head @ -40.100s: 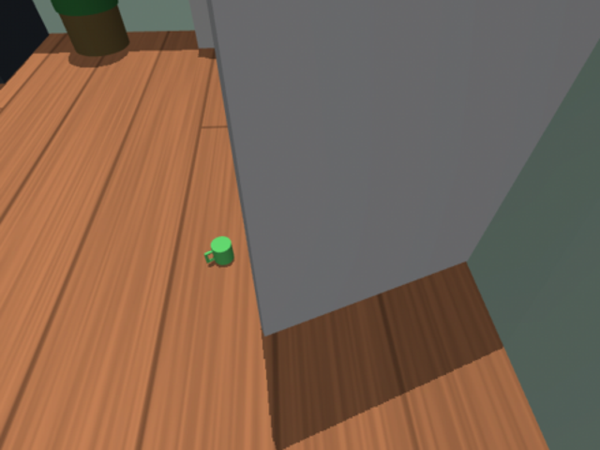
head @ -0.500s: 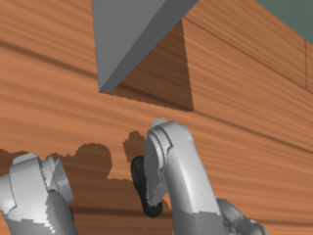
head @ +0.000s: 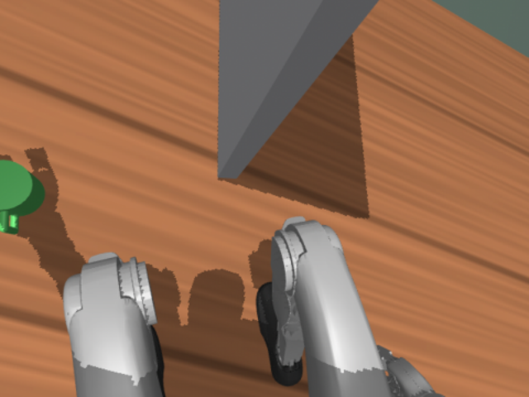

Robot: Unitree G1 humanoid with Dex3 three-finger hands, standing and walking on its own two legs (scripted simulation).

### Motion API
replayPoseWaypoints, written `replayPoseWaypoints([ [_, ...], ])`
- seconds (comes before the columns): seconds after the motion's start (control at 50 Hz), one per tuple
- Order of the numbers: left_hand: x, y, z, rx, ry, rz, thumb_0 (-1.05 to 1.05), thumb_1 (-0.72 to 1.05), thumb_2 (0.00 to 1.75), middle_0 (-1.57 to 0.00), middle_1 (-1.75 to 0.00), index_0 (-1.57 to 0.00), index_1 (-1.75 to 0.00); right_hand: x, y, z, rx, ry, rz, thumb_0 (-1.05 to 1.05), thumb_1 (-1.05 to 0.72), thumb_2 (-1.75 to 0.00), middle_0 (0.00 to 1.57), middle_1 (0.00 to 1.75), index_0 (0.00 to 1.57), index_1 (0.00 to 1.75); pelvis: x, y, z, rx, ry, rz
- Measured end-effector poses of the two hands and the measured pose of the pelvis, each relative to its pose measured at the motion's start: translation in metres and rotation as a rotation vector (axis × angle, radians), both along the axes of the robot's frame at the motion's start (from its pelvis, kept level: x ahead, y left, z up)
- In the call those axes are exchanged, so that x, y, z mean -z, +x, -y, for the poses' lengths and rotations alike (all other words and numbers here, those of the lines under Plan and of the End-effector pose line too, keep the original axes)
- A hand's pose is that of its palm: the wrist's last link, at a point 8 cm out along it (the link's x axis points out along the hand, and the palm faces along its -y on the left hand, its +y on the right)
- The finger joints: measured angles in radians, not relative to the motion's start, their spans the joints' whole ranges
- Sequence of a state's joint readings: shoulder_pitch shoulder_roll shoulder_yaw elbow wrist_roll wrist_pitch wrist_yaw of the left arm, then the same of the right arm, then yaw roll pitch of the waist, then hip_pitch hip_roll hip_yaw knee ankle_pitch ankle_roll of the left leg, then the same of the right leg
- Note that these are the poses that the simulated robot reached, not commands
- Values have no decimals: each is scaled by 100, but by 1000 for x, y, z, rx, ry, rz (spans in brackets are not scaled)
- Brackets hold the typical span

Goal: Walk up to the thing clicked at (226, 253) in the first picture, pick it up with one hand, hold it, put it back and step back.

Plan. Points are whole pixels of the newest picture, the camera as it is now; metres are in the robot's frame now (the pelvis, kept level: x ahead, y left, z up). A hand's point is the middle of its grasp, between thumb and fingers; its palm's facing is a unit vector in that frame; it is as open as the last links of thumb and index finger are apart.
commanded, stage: withdraw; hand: left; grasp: from above
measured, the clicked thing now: (10, 199) +0.43 +0.34 -0.28
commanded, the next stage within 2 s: home in 0.50 s
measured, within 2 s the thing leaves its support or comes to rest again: neither
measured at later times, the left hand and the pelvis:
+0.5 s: hand out of the picture +0.42 +0.34 -0.11, palm faces -0.49 -0.07 -0.87, open 14.0 cm; pelvis -0.02 +0.00 +0.03, yaw +3 degrees
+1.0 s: hand out of the picture +0.40 +0.36 -0.05, palm faces -0.37 -0.31 -0.88, open 11.2 cm; pelvis +0.00 +0.00 +0.07, yaw +4 degrees
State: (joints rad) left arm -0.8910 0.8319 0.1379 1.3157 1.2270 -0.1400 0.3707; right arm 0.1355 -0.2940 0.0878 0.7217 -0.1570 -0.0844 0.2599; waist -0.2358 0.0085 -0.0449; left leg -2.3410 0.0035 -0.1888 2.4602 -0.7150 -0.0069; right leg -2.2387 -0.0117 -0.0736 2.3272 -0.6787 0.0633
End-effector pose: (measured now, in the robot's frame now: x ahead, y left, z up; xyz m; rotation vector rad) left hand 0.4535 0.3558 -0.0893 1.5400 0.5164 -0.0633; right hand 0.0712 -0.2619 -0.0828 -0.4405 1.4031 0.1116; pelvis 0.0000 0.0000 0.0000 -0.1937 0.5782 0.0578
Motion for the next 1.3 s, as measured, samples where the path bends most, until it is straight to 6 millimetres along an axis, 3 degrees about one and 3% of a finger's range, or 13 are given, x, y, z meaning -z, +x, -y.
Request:
replayPoseWaypoints([
  [0.14,-64,-15,-5,7,-12,-108,0,-53,102,-9,-102,-9,-102,-14,19,0,43,14,66,0,-92,-90,20,31,21,30,-32,-8,2,-25,32,-8],
  [0.24,-82,-25,-3,40,-56,-150,0,-53,102,-10,-102,-9,-102,-30,21,7,32,-28,84,0,-92,-90,20,31,21,30,-46,-14,4,-34,43,1],
  [0.36,-72,-32,0,105,-83,-159,0,-52,102,-10,-101,-9,-102,-39,11,18,11,-97,60,0,-92,-90,20,30,20,30,-45,-19,5,-35,44,10],
  [0.62,-5,-11,12,124,-85,-75,0,-50,101,-11,-100,-11,-100,-22,-35,16,36,-157,-43,0,-91,-90,20,30,20,30,-10,-19,2,-21,19,18],
  [0.72,-5,-2,0,69,-43,-23,0,-44,97,-16,-95,-16,-95,-11,-46,7,84,-134,-66,0,-91,-89,20,30,21,30,-4,-15,0,-20,16,5],
  [0.82,-26,-5,-14,-4,-38,-20,0,-30,93,-21,-80,-20,-80,-10,-41,-3,127,-85,-67,0,-90,-89,20,30,21,30,-14,-10,-2,-26,18,-25],
  [0.9,-53,-20,-19,-57,-85,-42,0,-13,89,-22,-67,-21,-67,-20,-26,-8,146,-49,-45,0,-90,-89,20,30,21,30,-34,-6,-3,-33,23,-47],
  [1.0,-97,-52,-14,-124,-229,-35,0,16,84,-22,-51,-21,-51,-47,10,-8,132,-28,32,0,-90,-89,21,30,21,30,-71,-4,-4,-40,33,-56],
  [1.16,-165,-115,6,-238,-489,-4,0,65,87,-21,-35,-21,-35,-110,91,-10,64,-13,258,0,-91,-89,20,30,21,30,-132,-2,-1,-56,58,-24],
  [1.3,-216,-167,25,-395,-671,32,0,83,89,-21,-31,-21,-31,-173,150,-28,17,42,469,0,-91,-89,20,30,20,30,-182,-1,2,-71,82,31],
])
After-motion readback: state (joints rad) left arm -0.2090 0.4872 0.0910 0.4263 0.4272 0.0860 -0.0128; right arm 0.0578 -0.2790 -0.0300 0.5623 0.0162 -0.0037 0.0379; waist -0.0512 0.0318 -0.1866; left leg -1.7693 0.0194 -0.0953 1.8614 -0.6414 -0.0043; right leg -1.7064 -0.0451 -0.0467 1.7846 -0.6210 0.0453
